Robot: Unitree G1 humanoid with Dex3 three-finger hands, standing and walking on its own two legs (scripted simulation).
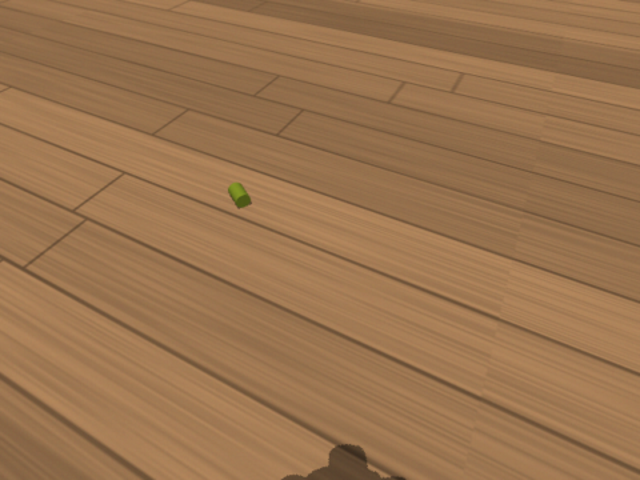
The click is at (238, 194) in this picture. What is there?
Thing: lying can
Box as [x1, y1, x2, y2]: [228, 182, 250, 207]
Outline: 231,184 228,188 228,191 238,206 245,206 249,202 250,198 239,183 236,182
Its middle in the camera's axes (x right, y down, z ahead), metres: -0.38 -0.22 +1.83
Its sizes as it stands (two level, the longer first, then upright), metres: 0.103 0.072 0.072
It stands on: the floor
